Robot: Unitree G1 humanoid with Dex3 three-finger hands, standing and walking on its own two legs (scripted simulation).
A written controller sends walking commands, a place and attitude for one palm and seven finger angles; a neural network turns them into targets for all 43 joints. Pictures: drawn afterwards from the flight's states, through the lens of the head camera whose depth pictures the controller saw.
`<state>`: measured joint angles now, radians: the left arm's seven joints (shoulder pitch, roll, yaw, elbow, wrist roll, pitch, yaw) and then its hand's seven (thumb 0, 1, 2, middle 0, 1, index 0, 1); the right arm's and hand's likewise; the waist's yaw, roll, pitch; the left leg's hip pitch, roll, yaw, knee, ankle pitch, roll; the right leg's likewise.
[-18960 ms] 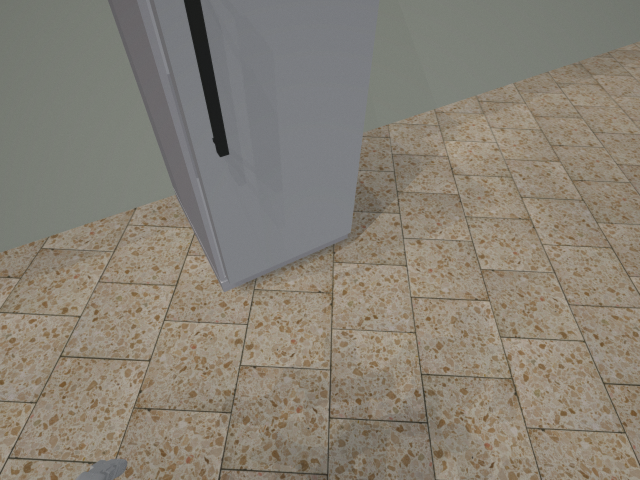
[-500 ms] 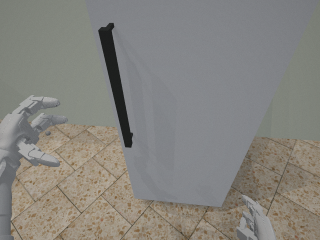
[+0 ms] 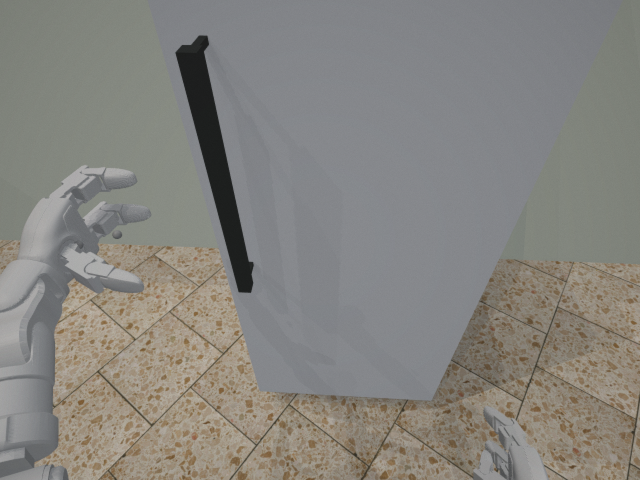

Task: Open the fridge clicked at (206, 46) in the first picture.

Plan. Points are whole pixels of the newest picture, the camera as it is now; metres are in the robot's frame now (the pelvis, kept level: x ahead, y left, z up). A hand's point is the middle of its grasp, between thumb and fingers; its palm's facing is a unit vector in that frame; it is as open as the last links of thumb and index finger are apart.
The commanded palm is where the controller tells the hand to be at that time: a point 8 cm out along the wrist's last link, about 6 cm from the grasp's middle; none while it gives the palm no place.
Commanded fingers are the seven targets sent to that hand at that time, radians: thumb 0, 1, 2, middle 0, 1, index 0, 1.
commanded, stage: move the hooked fingers beside the handle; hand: left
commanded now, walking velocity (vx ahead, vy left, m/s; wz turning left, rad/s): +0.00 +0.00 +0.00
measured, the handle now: (228, 190) +0.49 +0.18 +0.12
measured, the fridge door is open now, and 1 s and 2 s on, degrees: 0 0 0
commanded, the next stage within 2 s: feel for the door with the fingertips in 1.90 s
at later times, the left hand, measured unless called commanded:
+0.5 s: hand (140, 208) +0.38 +0.25 +0.17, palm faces +0.03 -1.00 +0.00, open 13.9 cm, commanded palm +0.35 +0.30 +0.17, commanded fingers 0.00 -0.50 0.30 -0.30 -1.20 -0.30 -1.20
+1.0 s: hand (164, 186) +0.43 +0.24 +0.17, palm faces +0.03 -1.00 +0.01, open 13.9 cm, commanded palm +0.41 +0.29 +0.17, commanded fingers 0.00 -0.50 0.30 -0.30 -1.20 -0.30 -1.20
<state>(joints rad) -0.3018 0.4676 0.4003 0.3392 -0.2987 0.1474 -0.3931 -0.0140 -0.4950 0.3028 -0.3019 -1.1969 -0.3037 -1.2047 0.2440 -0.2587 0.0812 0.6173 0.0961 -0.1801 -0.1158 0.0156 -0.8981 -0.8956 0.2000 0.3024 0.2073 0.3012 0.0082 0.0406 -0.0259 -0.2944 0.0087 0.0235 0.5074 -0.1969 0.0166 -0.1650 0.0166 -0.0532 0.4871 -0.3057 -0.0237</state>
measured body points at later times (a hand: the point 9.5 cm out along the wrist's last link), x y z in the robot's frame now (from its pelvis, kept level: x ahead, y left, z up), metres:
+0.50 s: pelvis +0.01 +0.00 +0.00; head +0.01 +0.00 +0.45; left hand +0.37 +0.31 +0.17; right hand +0.15 -0.24 -0.09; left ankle +0.05 +0.11 -0.74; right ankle -0.03 -0.10 -0.74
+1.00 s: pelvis +0.01 +0.00 +0.00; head +0.02 +0.00 +0.45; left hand +0.42 +0.29 +0.17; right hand +0.11 -0.26 -0.11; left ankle +0.05 +0.11 -0.74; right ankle -0.03 -0.10 -0.74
